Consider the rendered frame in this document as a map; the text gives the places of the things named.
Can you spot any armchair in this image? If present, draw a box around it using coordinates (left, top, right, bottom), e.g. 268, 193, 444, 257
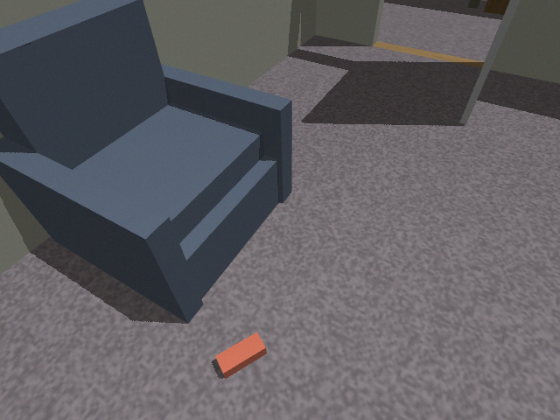
0, 0, 292, 324

